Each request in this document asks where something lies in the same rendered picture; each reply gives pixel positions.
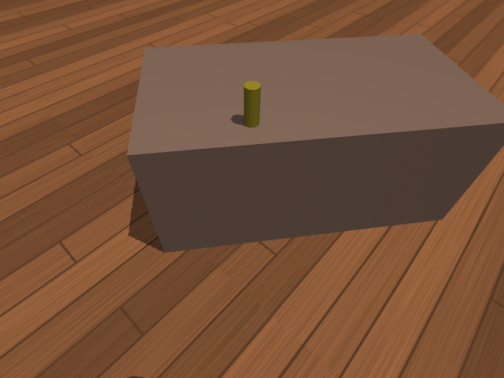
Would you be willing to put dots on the can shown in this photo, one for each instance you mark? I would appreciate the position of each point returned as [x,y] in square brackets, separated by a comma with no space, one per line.
[252,98]

